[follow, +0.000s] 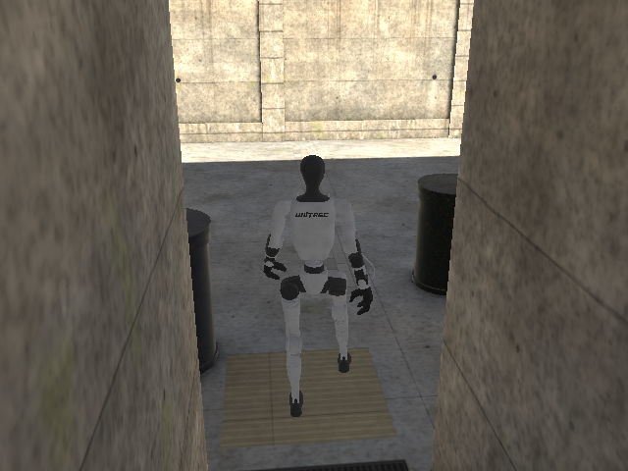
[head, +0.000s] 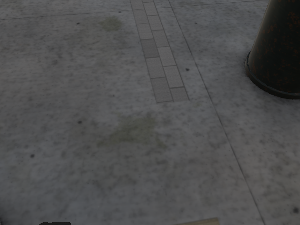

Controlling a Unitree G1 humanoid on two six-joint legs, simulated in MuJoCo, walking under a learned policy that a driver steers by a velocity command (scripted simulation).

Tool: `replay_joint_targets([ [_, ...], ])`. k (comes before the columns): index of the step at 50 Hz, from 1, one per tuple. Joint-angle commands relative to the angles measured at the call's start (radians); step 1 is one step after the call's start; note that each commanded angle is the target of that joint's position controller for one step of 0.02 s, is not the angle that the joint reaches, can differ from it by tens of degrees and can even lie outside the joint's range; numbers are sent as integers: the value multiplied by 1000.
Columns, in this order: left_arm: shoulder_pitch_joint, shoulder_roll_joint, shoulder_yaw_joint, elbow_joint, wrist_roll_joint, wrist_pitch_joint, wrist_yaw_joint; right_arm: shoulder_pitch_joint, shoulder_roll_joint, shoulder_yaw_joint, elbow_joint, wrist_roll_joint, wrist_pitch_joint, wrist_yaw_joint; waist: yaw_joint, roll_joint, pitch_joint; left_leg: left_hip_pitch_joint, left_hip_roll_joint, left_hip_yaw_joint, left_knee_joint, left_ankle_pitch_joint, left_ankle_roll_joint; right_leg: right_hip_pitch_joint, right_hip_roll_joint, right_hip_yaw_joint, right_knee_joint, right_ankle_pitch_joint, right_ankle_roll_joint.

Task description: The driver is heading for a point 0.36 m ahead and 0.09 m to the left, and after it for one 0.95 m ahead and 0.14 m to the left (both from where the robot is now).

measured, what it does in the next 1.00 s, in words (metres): walks ahead, turning left: right foot, then left foot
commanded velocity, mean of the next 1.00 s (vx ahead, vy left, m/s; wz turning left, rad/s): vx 0.25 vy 0.00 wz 0.36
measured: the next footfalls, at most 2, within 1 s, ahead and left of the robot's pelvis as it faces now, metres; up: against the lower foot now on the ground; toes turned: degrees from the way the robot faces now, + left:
right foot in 0.16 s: +0.28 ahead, -0.14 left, +0.00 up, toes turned -2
left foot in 0.68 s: +0.44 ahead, +0.08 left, +0.00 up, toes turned +14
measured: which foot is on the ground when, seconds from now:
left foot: down 0.00-0.16, up 0.18-0.66, down 0.68-1.00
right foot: up 0.00-0.14, down 0.16-0.66, up 0.68-1.00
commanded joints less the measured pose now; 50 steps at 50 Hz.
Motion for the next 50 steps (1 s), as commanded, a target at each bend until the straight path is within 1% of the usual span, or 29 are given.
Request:
replay_joint_targets([
  [1, -148, 49, -1, -100, -8, -16, -19, 35, -154, -33, -22, 10, -3, -10, 6, 110, 90, -23, 286, -111, -38, 258, 133, -1, 17, -9, -85, 10, -18],
  [3, -168, 64, -1, -120, -6, -26, -25, 42, -169, -40, -17, 9, 4, -14, 9, 110, 78, 50, 314, -116, 18, 317, 123, -4, 24, -13, -118, -53, -36],
  [5, -111, 93, 8, -116, -5, -32, -28, 24, -188, -49, -22, 8, 12, -16, 47, 130, 35, 76, 321, -111, 97, 496, 106, 106, 56, -38, -139, -134, -60],
  [6, -28, 120, 21, -96, -3, -33, -25, 7, -197, -52, -26, 6, 17, -16, 94, 145, -21, 71, 302, -95, 195, 671, 93, 230, 90, -68, -145, -160, -80],
  [7, 146, 163, 45, -44, -2, -32, -18, -6, -179, -45, -35, -1, 23, -15, 174, 134, -122, 6, 251, -59, 389, 755, 68, 458, 106, -79, -143, -142, -112],
  [8, 350, 237, 63, -2, 13, -31, -8, -1, -148, -30, -66, -19, 23, -16, 232, 26, -284, -231, 187, -22, 712, 476, 35, 801, -74, 123, -91, -82, -178],
  [9, 402, 293, 70, 17, 21, -29, -14, 140, -2, 11, -64, -6, 0, -4, 158, -255, -431, -629, -7, -42, 1056, -293, -29, 1126, -312, 604, -214, -243, -345],
  [10, 396, 194, 46, 11, 12, -29, -14, 85, -104, -11, -48, 22, -21, 0, 199, -163, -409, -735, 27, -180, 1181, -363, -13, 1087, -299, 681, -299, -367, -319],
  [11, 308, 151, 32, -2, 7, -34, -8, -21, -164, -29, -82, 44, -29, -2, 187, -109, -241, -797, 75, -161, 1193, -286, 1, 935, -272, 511, -319, -338, -265],
  [12, 227, 125, 21, -16, 11, -39, -7, -78, -168, -32, -96, 43, -28, -10, 150, -21, -162, -755, 132, -134, 1145, -184, 2, 771, -235, 383, -352, -260, -233],
  [13, 179, 94, 14, -17, 18, -44, -9, -106, -156, -40, -101, 30, -19, -18, 121, -1, -102, -711, 162, -127, 1085, -125, -1, 644, -198, 291, -387, -200, -211],
  [15, 150, 67, 6, -7, 36, -53, -12, -64, -109, -43, -91, 28, 11, -18, 72, -42, -68, -610, 188, -136, 1024, -69, -3, 520, -155, 170, -445, -92, -188],
  [16, 154, 74, 7, 2, 39, -57, -11, -50, -89, -42, -89, 27, 23, -20, 58, -35, -56, -590, 184, -133, 1007, -70, -10, 486, -151, 115, -447, 56, -191],
  [19, 154, 120, 17, 15, 45, -57, 12, -95, -91, -51, -130, 12, 42, -24, 34, -23, -32, -638, 165, -123, 910, 23, -43, 463, -146, -25, -436, 355, -192],
  [23, 152, 148, 19, 12, 36, -28, 50, -206, -74, -43, -186, 3, 44, -1, 64, -28, -40, -594, 150, -46, 656, 228, -53, 475, -101, -158, -426, 360, -158],
  [28, 195, 184, 30, 19, 13, 17, 68, -318, -89, -43, -270, -2, 57, 30, 109, -18, -48, -621, 129, -3, 507, 185, -39, 642, -162, -169, -339, 351, -165],
  [30, 184, 197, 37, 7, 2, 37, 71, -319, -107, -50, -297, -4, 61, 43, 99, -33, -52, -609, 108, 20, 480, 79, -15, 679, -184, -164, -260, 401, -155],
  [32, 159, 204, 42, -15, -9, 54, 79, -246, -134, -65, -300, 0, 58, 49, 59, -37, -84, -512, 55, 59, 390, 47, 23, 687, -167, -180, -100, 506, -122],
  [33, 172, 194, 40, -19, -10, 59, 79, -153, -172, -83, -283, -2, 50, 44, 13, 3, -133, -362, 26, 53, 274, 208, 59, 646, -112, -211, 67, 467, -74],
  [34, 193, 169, 28, -44, 19, 51, 72, -80, -281, -115, -287, -11, 50, 19, -5, 152, -222, -115, 183, -182, 281, 671, 137, 432, -34, -224, 338, 125, -2],
  [35, 244, 84, 2, -84, 57, 38, 54, -102, -360, -121, -311, -30, 54, 6, 80, 327, -319, 144, 435, -579, 321, 1053, 374, 77, 173, -153, 662, -793, 65],
  [36, 217, 135, 10, -73, 33, 27, 34, -94, -279, -101, -329, -27, 57, 10, 23, 195, -440, 144, 433, -597, 276, 867, 393, 47, 145, 66, 751, -790, 50],
  [37, 159, 154, 17, -93, 2, 29, 29, -175, -247, -94, -354, -16, 57, 10, 34, 141, -334, 52, 385, -489, 250, 707, 340, -5, 110, 74, 736, -711, 39],
  [38, 137, 149, 20, -88, 6, 37, 39, -235, -212, -86, -363, 5, 63, 5, 59, 54, -237, -62, 324, -407, 221, 537, 269, -14, 77, 61, 655, -639, 40],
  [39, 119, 159, 26, -90, 20, 48, 52, -270, -191, -78, -374, 13, 72, -2, 74, 42, -178, -170, 289, -375, 193, 415, 232, 11, 60, 54, 575, -588, 46],
  [40, 121, 159, 29, -96, 24, 59, 56, -284, -191, -76, -382, 4, 78, -7, 97, 74, -155, -265, 253, -350, 173, 369, 219, 77, 65, 43, 524, -551, 51],
  [42, 147, 127, 23, -99, 23, 65, 61, -278, -212, -84, -394, -13, 84, -17, 110, 128, -160, -315, 218, -333, 163, 369, 212, 131, 94, 26, 418, -515, 65],
  [46, 129, 113, 15, -111, 19, 67, 68, -256, -237, -96, -411, -3, 93, -37, 88, 157, -200, -315, 203, -367, 170, 225, 190, 178, 110, 44, 258, -448, 86],
  [50, 127, 123, 18, -117, 12, 65, 58, -259, -218, -87, -424, -12, 106, -39, 69, 207, -192, -329, 200, -409, 175, 61, 159, 239, 109, 37, 146, -431, 76],
])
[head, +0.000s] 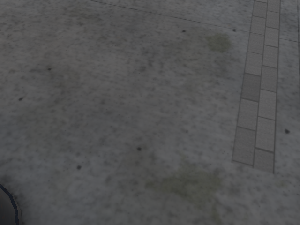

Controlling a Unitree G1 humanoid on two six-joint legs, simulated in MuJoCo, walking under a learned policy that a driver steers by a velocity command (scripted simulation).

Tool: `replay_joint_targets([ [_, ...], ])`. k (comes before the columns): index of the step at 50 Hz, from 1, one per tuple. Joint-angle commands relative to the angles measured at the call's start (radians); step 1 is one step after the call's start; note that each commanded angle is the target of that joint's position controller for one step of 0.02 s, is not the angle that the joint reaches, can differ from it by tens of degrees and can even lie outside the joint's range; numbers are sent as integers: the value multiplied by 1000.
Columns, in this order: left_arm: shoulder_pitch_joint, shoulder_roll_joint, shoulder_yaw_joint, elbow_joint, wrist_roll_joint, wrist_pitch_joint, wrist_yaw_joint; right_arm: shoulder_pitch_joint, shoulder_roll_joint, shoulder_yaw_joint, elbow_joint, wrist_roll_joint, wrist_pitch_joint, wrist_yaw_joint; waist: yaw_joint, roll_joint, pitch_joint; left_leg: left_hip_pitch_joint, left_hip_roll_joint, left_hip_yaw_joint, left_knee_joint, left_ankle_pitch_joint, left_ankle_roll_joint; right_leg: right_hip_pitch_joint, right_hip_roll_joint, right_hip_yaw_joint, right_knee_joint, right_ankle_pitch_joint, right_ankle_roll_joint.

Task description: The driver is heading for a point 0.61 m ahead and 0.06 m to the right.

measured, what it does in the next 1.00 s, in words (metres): walks ahead: right foot, then left foot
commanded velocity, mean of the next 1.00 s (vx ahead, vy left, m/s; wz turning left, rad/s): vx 0.15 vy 0.00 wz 0.11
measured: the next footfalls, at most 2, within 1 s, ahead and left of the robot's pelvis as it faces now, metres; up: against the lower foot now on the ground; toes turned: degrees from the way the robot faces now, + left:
right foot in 0.10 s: +0.06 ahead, -0.15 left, +0.00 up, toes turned +4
left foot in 0.42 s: +0.01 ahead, +0.11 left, +0.00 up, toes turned +1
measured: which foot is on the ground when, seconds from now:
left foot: down 0.00-0.10, up 0.12-0.40, down 0.42-0.72, up 0.74-1.00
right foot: up 0.00-0.08, down 0.10-1.00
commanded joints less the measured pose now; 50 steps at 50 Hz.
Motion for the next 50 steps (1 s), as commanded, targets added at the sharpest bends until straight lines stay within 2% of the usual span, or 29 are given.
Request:
replay_joint_targets([
  [1, 51, 84, 21, -49, -4, -13, -7, -12, -137, -31, -79, -6, -4, -5, 8, 183, -187, 146, 243, -269, -123, -49, 159, 100, 14, -43, -75, 8, -9],
  [4, 112, 72, 22, -38, 2, -26, -27, -2, -114, -16, -77, 3, 7, -6, 41, 178, -168, 115, 209, -260, -58, -54, 108, 251, 18, -86, -338, 127, -57],
  [5, 129, 110, 30, -40, 19, -27, -30, 36, -90, -8, -69, 1, 7, -7, 33, 116, -154, 54, 161, -218, 11, -134, 58, 323, -70, -12, -412, 169, -95],
  [6, 120, 186, 43, -59, 42, -23, -26, 88, -41, 4, -72, -11, 3, -4, -17, -128, -145, -67, 20, -72, 231, -372, -8, 388, -282, 208, -470, 331, -186],
  [7, 108, 191, 45, -60, 65, -25, -30, 27, -103, -17, -108, -5, -13, -3, 9, -290, -93, -137, -17, -7, 379, -516, -47, 264, -408, 403, -540, 384, -340],
  [8, 70, 165, 39, -84, 58, -34, -27, 0, -164, -35, -95, -2, -18, -5, 22, -197, -77, -128, 9, -55, 537, -478, -63, 246, -377, 369, -539, 368, -356],
  [10, 18, 125, 30, -93, 19, -37, -20, 47, -133, -37, -44, 0, 1, -9, -4, -117, -74, -137, 15, -48, 645, -391, -94, 282, -275, 214, -495, 394, -279],
  [11, 9, 99, 21, -90, 7, -37, -19, 62, -101, -29, -35, -5, 9, -10, -7, -115, -69, -129, 24, -51, 663, -354, -110, 289, -257, 179, -484, 430, -272],
  [13, 21, 66, 8, -79, 8, -28, -18, 55, -45, -9, -35, 2, 13, -6, -7, -131, -73, -66, 47, 9, 552, -320, -131, 296, -198, 88, -475, 456, -257],
  [16, 86, 88, 14, -58, 9, -13, -16, -23, 1, 16, -55, 7, 5, 1, 52, -191, -93, 55, 88, 94, 255, -342, -140, 350, -175, 60, -442, 465, -253],
  [18, 106, 112, 17, -50, 0, -7, -17, 4, -26, 8, -37, 16, 4, 3, 46, -190, -94, 139, 80, 121, 60, -239, -129, 361, -185, 85, -415, 461, -257],
  [20, 142, 101, 10, -35, -12, -16, -22, 38, -54, 4, -14, 5, 2, 2, 35, -154, -81, 275, 99, 89, -134, -23, -88, 310, -171, 91, -404, 432, -204],
  [21, 149, 86, 2, -38, 3, -31, -30, 52, -100, -2, -19, -6, 3, -5, 45, -82, -112, 367, 169, 19, -94, 145, -59, 251, -150, 69, -378, 376, -156],
  [22, 186, 74, 1, -42, 18, -49, -44, 51, -154, -15, -8, -9, 6, -7, 94, 63, -128, 378, 206, -6, 0, 215, -11, 216, -73, -14, -367, 278, -111],
  [23, 140, 64, -4, -34, 23, -53, -46, 46, -89, -6, 0, -10, 3, 5, 58, 98, -137, 287, 188, 3, -8, 58, 11, 282, -38, -68, -354, 192, -70],
  [24, 89, 74, -2, -37, 21, -49, -47, 35, -48, 6, -1, -17, -2, 13, 41, 77, -98, 237, 175, 3, -30, -29, 3, 290, -31, -76, -340, 172, -54],
  [25, 68, 63, -3, -36, 18, -42, -43, 28, -44, 9, 3, -22, -7, 14, 39, 71, -75, 202, 167, 8, -40, -67, -11, 292, -33, -78, -333, 177, -57],
  [28, 86, 59, 1, -28, 4, -21, -32, 84, -87, -1, 21, -8, -15, 9, 24, 139, 1, 131, 173, -37, -107, -509, 27, 204, 32, -149, -239, -119, -77],
  [30, 58, 48, 4, -47, -13, -37, -33, 135, -125, -8, 25, 1, -25, 6, 0, 220, 78, 115, 288, -224, -230, -742, 106, 89, 51, -176, -97, -142, -92],
  [32, 61, 48, 10, -57, -28, -65, -43, 127, -132, -8, 31, 13, -44, 1, 14, 248, 125, 89, 365, -334, -268, -725, 156, 58, 5, -128, -27, -118, -131],
  [34, 135, 35, 11, -30, -35, -88, -60, 56, -109, 1, 16, 25, -51, 4, 71, 220, 111, 53, 329, -248, -226, -615, 121, 191, -2, -134, -188, -109, -174],
  [36, 291, 68, 29, 46, -18, -96, -67, -2, -58, 15, -5, 20, -56, 7, 132, 110, 51, -51, 214, -90, -37, -440, 47, 452, -10, -84, -321, 26, -173],
  [37, 378, 153, 48, 61, -11, -100, -64, -14, 8, 31, -36, 18, -67, 6, 135, -122, 17, -187, 91, 78, 278, -363, -29, 556, -187, 231, -488, -158, -241],
  [38, 439, 230, 63, 58, 3, -108, -77, -44, -37, 19, -84, 40, -85, -3, 156, -311, 23, -362, 40, 79, 523, -492, -46, 593, -386, 648, -666, -273, -387],
  [39, 374, 172, 42, 40, 9, -114, -73, -29, -81, 5, -74, 55, -97, -1, 116, -197, 67, -438, 107, 13, 664, -466, -27, 569, -413, 658, -662, -299, -401],
  [40, 331, 127, 29, 23, 1, -113, -65, -6, -79, 5, -52, 50, -105, 9, 93, -133, 84, -461, 147, 16, 699, -364, -7, 562, -365, 536, -644, -290, -363],
  [41, 301, 125, 26, 13, -2, -110, -61, 6, -66, 5, -34, 35, -111, 15, 80, -93, 69, -456, 172, 37, 683, -276, 5, 554, -317, 432, -647, -239, -321],
  [45, 319, 91, 9, 21, -1, -98, -53, -27, -31, 7, -30, 16, -109, 38, 81, -82, 34, -365, 198, 98, 526, -63, -24, 528, -213, 161, -682, 142, -270],
  [50, 346, 132, 12, 38, -2, -74, -33, -170, 18, 32, -73, 18, -116, 57, 113, -82, 61, -218, 148, 160, 192, 104, -64, 453, -167, -11, -662, 424, -247],
])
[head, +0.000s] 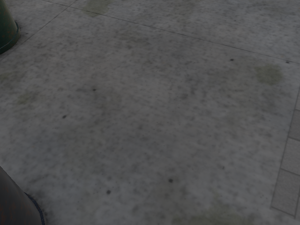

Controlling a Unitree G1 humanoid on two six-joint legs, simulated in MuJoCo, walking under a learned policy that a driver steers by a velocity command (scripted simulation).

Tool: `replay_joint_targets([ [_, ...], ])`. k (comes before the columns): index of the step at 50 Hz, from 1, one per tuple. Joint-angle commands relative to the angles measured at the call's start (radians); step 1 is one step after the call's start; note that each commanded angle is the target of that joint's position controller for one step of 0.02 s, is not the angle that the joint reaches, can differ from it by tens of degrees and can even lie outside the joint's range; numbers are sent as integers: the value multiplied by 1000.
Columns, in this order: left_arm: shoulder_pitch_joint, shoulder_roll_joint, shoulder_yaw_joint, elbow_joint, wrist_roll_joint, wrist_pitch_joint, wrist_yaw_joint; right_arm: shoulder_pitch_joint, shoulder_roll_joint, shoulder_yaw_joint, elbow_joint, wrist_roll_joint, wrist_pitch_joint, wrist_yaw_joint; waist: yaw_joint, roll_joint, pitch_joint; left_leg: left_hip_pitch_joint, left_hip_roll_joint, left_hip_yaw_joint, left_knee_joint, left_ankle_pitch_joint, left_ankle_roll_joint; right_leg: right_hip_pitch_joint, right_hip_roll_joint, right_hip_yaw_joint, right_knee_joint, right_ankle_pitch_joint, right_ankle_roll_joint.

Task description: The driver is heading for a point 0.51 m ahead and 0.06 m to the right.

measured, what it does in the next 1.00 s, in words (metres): walks ahead: left foot, then right foot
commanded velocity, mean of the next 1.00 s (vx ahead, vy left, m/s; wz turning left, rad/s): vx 0.08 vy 0.00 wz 0.00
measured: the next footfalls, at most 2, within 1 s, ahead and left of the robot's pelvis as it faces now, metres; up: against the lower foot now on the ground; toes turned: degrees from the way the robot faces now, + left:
left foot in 0.16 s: +0.26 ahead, +0.14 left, +0.00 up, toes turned +1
right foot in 0.50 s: +0.23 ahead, -0.10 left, +0.00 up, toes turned +0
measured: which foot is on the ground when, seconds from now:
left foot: up 0.00-0.14, down 0.16-1.00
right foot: down 0.00-0.16, up 0.18-0.48, down 0.50-1.00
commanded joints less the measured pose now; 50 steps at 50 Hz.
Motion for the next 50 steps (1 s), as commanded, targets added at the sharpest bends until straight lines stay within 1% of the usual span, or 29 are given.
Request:
replay_joint_targets([
  [1, -2, 187, 39, -44, -1, 4, 15, -162, -2, 14, -106, -1, -24, 19, 10, -126, 76, 26, -48, 56, -170, 105, -19, -63, -191, 94, -71, 392, -131],
  [4, 0, 197, 43, -32, -12, 16, 15, -175, -32, 5, -119, 3, -27, 32, -10, -150, 62, 106, -65, 35, -236, 127, 12, -40, -223, 98, -6, 499, -111],
  [6, -47, 210, 50, -41, -16, 19, 19, -99, -79, -13, -97, -8, -29, 30, -73, -157, 9, 214, -90, 30, -287, 121, 51, -7, -222, 97, 96, 636, -78],
  [7, -71, 209, 51, -49, -19, 19, 21, 5, -105, -26, -60, -19, -30, 23, -129, -143, -51, 351, -112, 47, -328, 170, 77, -17, -189, 78, 207, 715, -56],
  [8, -60, 187, 44, -55, -11, 16, 22, 105, -148, -39, -34, -29, -32, 12, -170, -99, -128, 537, -58, 15, -336, 365, 108, -94, -136, 48, 369, 635, -17],
  [9, 17, 110, 18, -78, 26, 9, 19, 202, -225, -47, -26, -59, -25, -1, -152, 113, -300, 882, 189, -229, -225, 758, 212, -346, -49, 24, 698, 143, 35],
  [10, 170, 62, -1, -37, 6, 8, 11, 205, -201, -31, -24, -54, -13, 6, -107, 264, -470, 997, 377, -529, -300, 763, 370, -492, 48, 116, 955, -460, 75],
  [11, 119, 177, 33, -23, -17, 17, 8, 162, -162, -28, -29, -31, -2, 18, -120, 148, -409, 849, 301, -482, -383, 478, 342, -507, 7, 156, 1017, -416, 81],
  [12, 8, 183, 37, -55, -25, 29, 11, 70, -120, -15, -33, -17, 3, 19, -106, 106, -247, 723, 247, -370, -422, 307, 297, -576, -35, 103, 1007, -362, 83],
  [13, -53, 163, 35, -66, -14, 44, 21, 3, -75, 1, -34, -17, 4, 20, -87, 38, -167, 585, 200, -301, -463, 222, 263, -561, -71, 90, 948, -301, 88],
  [14, -68, 152, 38, -73, -2, 62, 31, -50, -60, 7, -34, -27, 3, 21, -57, 36, -120, 448, 174, -250, -505, 170, 241, -490, -98, 98, 872, -245, 92],
  [15, -53, 132, 36, -68, 3, 77, 36, -81, -65, 5, -26, -44, 1, 22, -31, 64, -102, 337, 144, -204, -541, 149, 228, -394, -104, 89, 813, -198, 96],
  [17, -26, 97, 28, -59, 10, 87, 46, -109, -65, 4, -9, -58, -7, 19, -10, 93, -105, 255, 111, -131, -560, 171, 234, -292, -92, 64, 680, -172, 99],
  [19, -62, 90, 22, -67, 18, 89, 49, -98, -74, 1, 12, -52, -6, 12, -26, 95, -121, 260, 111, -119, -561, 93, 238, -248, -94, 62, 557, -115, 91],
  [21, -95, 105, 25, -71, 17, 93, 47, -91, -87, 0, 26, -43, 7, 5, -39, 84, -118, 246, 114, -135, -572, -109, 226, -200, -85, 53, 464, -17, 79],
  [22, -104, 100, 28, -72, 23, 90, 44, -95, -89, 1, 42, -37, 13, 1, -25, 67, -112, 225, 113, -147, -574, -216, 211, -155, -76, 47, 405, 31, 71],
  [23, -108, 97, 28, -68, 26, 85, 43, -98, -81, 5, 54, -28, 20, -6, -19, 56, -85, 195, 99, -141, -578, -329, 182, -119, -72, 35, 347, 59, 64],
  [24, -119, 99, 29, -71, 33, 82, 43, -86, -62, 13, 68, -27, 23, -10, -17, 47, -59, 174, 74, -138, -569, -416, 144, -95, -74, 39, 300, 71, 53],
  [25, -134, 111, 29, -84, 38, 78, 45, -57, -44, 20, 88, -29, 25, -11, -21, 25, -26, 167, 46, -129, -552, -476, 97, -97, -105, 79, 227, 96, 37],
  [26, -152, 158, 36, -99, 31, 74, 50, -30, -49, 19, 97, -35, 25, -11, -53, -31, 9, 178, -2, -98, -499, -458, 57, -137, -152, 122, 185, 90, 17],
  [27, -183, 193, 51, -77, 19, 71, 49, 7, -49, 13, 105, -29, 28, -19, -96, -170, 36, 270, -61, -17, -459, -350, 29, -293, -129, 122, 157, -149, -4],
  [28, -209, 134, 38, -84, 22, 60, 45, -15, -65, 11, 113, -32, 31, -25, -82, -174, 49, 355, -64, -6, -403, -270, 19, -369, -112, 124, 112, -225, 6],
  [29, -224, 102, 25, -78, 28, 55, 45, -19, -51, 12, 104, -33, 35, -26, -103, -174, 46, 402, -67, 5, -378, -214, 21, -401, -115, 133, 91, -222, 18],
  [30, -236, 95, 22, -80, 28, 48, 43, -7, -46, 13, 119, -34, 40, -29, -106, -162, 38, 417, -59, -2, -372, -182, 29, -392, -106, 123, 96, -168, 32],
  [33, -209, 104, 24, -66, 15, 30, 40, 0, -46, 12, 144, -33, 40, -25, -91, -94, -12, 413, -49, -11, -365, -84, 43, -290, -96, 102, 155, 16, 37],
  [35, -196, 114, 25, -53, 10, 31, 39, -5, -38, 15, 163, -24, 40, -25, -90, -64, -35, 424, -46, -8, -353, -20, 40, -252, -96, 95, 185, 117, 31],
  [37, -192, 107, 24, -46, 9, 35, 37, -3, -42, 15, 184, -21, 44, -27, -84, -48, -53, 436, -44, -8, -343, 28, 38, -227, -90, 85, 201, 177, 27],
  [43, -200, 99, 24, -18, 8, 47, 36, -6, -53, 13, 244, -17, 58, -37, -83, -30, -50, 455, -40, -8, -331, 87, 35, -199, -76, 67, 209, 246, 22],
  [50, -212, 92, 24, 22, 7, 57, 38, -12, -62, 13, 304, -15, 68, -46, -87, -35, -31, 464, -39, -9, -338, 87, 32, -186, -65, 54, 195, 247, 23],
])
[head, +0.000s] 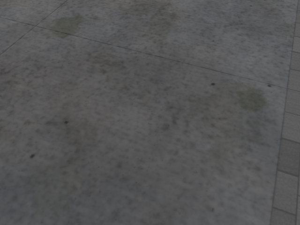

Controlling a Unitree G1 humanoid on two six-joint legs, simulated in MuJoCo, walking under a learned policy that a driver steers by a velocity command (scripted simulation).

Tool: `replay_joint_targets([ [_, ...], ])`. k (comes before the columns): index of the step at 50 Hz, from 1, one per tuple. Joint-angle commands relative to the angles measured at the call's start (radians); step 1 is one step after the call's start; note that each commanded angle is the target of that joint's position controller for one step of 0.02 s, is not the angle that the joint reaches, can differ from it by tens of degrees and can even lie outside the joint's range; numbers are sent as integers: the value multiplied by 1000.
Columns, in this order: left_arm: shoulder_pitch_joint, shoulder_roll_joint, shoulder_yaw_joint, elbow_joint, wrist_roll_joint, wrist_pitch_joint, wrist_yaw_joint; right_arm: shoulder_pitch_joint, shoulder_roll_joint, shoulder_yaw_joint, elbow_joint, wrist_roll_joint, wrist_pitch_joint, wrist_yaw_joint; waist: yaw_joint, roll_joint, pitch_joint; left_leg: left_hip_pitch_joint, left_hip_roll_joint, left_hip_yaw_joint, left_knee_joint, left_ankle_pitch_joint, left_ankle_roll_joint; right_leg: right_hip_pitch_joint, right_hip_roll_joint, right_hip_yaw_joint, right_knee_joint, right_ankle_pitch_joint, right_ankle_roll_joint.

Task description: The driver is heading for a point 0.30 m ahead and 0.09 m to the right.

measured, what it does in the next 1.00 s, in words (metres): walks ahead: right foot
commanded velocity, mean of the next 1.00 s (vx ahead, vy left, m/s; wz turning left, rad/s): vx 0.17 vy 0.00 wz -0.03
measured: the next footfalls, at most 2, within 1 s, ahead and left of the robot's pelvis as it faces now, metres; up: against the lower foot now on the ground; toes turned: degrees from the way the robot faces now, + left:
right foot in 0.86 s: +0.36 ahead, -0.10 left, +0.00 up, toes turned -4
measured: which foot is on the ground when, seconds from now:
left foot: down 0.00-0.88, up 0.90-1.00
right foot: down 0.00-0.52, up 0.54-0.84, down 0.86-1.00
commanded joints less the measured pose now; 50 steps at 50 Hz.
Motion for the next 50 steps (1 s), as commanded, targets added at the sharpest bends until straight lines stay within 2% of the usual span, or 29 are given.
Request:
replay_joint_targets([
  [1, 24, 110, 24, -20, 0, -5, 4, -4, -106, -18, -14, 0, -5, -6, 1, -3, -57, 69, 38, -41, -55, 258, 31, -17, -40, 34, -80, 292, -22],
  [11, 24, 105, 21, 36, 0, 0, 10, -8, -102, -15, 45, -1, -2, -11, -1, -3, -31, 64, 35, -37, -79, 196, 28, -24, -31, 23, -107, 216, -17],
  [12, 47, 99, 20, 52, -1, 2, 11, 12, -93, -13, 60, 0, -1, -11, -1, -4, -52, 70, 22, -23, -80, 84, 30, -16, -20, 12, -112, 106, -21],
  [14, 52, 120, 28, 57, -12, 5, 14, 23, -111, -22, 67, 13, 0, -12, -2, -11, 6, -4, -2, -11, -61, -290, 54, -81, -8, 18, -107, -257, -56],
  [17, 73, 126, 30, 49, -25, -24, 14, 16, -100, -21, 50, 20, -35, -8, 6, -19, 110, -121, 25, -58, -48, -424, 86, -148, -61, 107, -135, -436, -106],
  [20, 156, 158, 44, 71, -34, -57, 1, -13, -66, -16, 31, 24, -82, 13, 31, -104, 94, -218, 1, -8, 91, -266, 76, -38, -175, 290, -217, -446, -179],
  [22, 165, 179, 51, 70, -35, -66, -6, -18, -43, -11, 20, 30, -102, 27, 17, -164, 98, -224, -12, 23, 164, -169, 89, -20, -269, 431, -291, -417, -230],
  [23, 125, 177, 51, 53, -35, -70, -9, 29, -48, -11, 40, 35, -108, 32, -6, -181, 94, -154, -5, 21, 109, -162, 103, -56, -267, 408, -274, -357, -220],
  [24, 70, 165, 47, 32, -36, -70, -13, 103, -58, -16, 70, 38, -111, 33, -49, -155, 86, -23, -7, 15, 28, -137, 112, -125, -222, 337, -227, -273, -186],
  [25, -9, 140, 39, -2, -39, -73, -16, 203, -92, -28, 110, 37, -115, 34, -98, -84, 77, 91, 18, -48, -43, -119, 128, -201, -143, 207, -112, -125, -130],
  [26, -55, 93, 28, -39, -35, -89, -19, 332, -177, -56, 153, 42, -117, 31, -129, 130, 45, 282, 135, -288, -148, -78, 190, -365, -3, 11, 196, 52, -51],
  [27, -45, 85, 26, -56, -24, -109, -15, 462, -256, -74, 172, 31, -117, 35, -159, 301, -13, 469, 329, -616, -261, 66, 290, -573, 58, -27, 503, -142, -8],
  [28, -36, 109, 34, -47, -45, -118, -18, 431, -184, -50, 160, 11, -127, 35, -121, 171, 3, 495, 376, -636, -250, 112, 300, -693, 25, 72, 680, -243, -27],
  [29, -20, 94, 30, -36, -66, -120, -24, 390, -147, -41, 143, 5, -134, 35, -93, 106, 30, 490, 366, -551, -236, 149, 275, -757, -3, 123, 761, -180, -56],
  [30, -27, 89, 30, -32, -67, -118, -29, 359, -125, -31, 131, 4, -136, 36, -74, 68, 45, 478, 344, -442, -242, 213, 242, -793, -30, 130, 768, -102, -74],
  [32, -55, 95, 44, -42, -40, -111, -36, 313, -71, -5, 117, 2, -122, 32, -38, 66, 60, 391, 274, -249, -249, 513, 171, -726, -68, 74, 677, -7, -72],
  [34, -67, 54, 34, -57, -30, -95, -45, 256, -74, 5, 89, -7, -103, 17, -9, 88, 55, 255, 209, -123, -282, 652, 147, -579, -64, -11, 518, 79, -37],
  [36, -174, -4, 8, -99, -23, -88, -45, 216, -113, 6, 70, -12, -89, -1, -21, 89, 73, 87, 135, -12, -303, 700, 129, -386, -26, -85, 254, 190, -9],
  [37, -206, -1, 4, -112, -23, -82, -45, 257, -139, 3, 73, -14, -85, -5, -43, 114, 58, 75, 134, -3, -310, 708, 134, -315, 0, -106, 184, 239, -6],
  [39, -193, 47, 14, -121, -26, -71, -46, 284, -173, -6, 86, -1, -85, -7, -22, 150, 24, 101, 172, -21, -288, 743, 133, -215, 14, -82, 103, 310, -26],
  [42, -32, 126, 47, -70, -12, -63, -44, 220, -166, -10, 72, 15, -86, -9, 84, 132, -57, 192, 184, -22, -120, 865, 90, -53, 45, -49, 0, 380, -92],
  [43, 35, 154, 61, -40, -10, -60, -42, 216, -146, -4, 69, 13, -81, -3, 118, 113, -107, 182, 140, -8, 13, 827, 62, 54, 47, -53, -43, 458, -111],
  [44, 102, 207, 72, -27, 4, -55, -35, 254, -127, 2, 59, -10, -80, 2, 122, 9, -192, 46, 84, 15, 212, 541, 26, 261, -83, 67, 13, 834, -146],
  [45, 126, 231, 61, -21, 29, -45, -34, 436, -6, 37, 85, -21, -77, 14, 38, -238, -378, -167, -43, 15, 589, -281, -27, 514, -370, 373, 32, 1134, -350],
  [46, 132, 159, 39, -17, 17, -45, -47, 439, -40, 25, 110, 2, -74, 22, 54, -178, -459, -153, -55, -133, 738, -435, -39, 434, -389, 506, -75, 955, -394],
  [47, 9, 152, 34, -36, -7, -48, -52, 342, -87, 11, 75, 22, -66, 21, 31, -128, -290, -211, -13, -115, 766, -400, -40, 260, -344, 410, -140, 708, -349],
  [48, -88, 121, 23, -52, -13, -50, -50, 260, -91, 7, 52, 22, -55, 10, 12, -66, -174, -237, 22, -85, 735, -339, -41, 122, -294, 334, -190, 526, -296],
  [49, -140, 97, 11, -57, -5, -53, -49, 228, -91, 0, 49, 15, -40, -5, -7, -38, -112, -209, 47, -81, 671, -293, -44, -7, -259, 269, -230, 430, -261],
  [50, -169, 103, 11, -54, 8, -53, -47, 237, -84, -2, 46, 8, -24, -15, -34, -66, -90, -137, 68, -82, 591, -258, -44, -108, -224, 220, -255, 346, -233],
])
